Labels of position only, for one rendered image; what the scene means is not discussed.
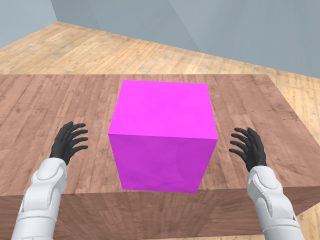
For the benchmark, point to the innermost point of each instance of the robot right forearm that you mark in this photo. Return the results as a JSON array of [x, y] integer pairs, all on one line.
[[274, 210]]

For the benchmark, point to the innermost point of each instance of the carton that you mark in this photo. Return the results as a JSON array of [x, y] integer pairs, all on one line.
[[162, 135]]

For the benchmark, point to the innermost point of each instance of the pedestal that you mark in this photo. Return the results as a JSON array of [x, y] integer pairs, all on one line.
[[94, 206]]

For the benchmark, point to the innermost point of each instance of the right robot hand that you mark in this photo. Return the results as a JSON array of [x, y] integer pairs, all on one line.
[[253, 148]]

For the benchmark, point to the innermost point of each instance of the left robot hand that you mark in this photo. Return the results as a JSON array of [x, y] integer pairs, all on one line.
[[63, 143]]

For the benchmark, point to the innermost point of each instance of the robot left forearm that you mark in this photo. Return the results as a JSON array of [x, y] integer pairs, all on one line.
[[39, 209]]

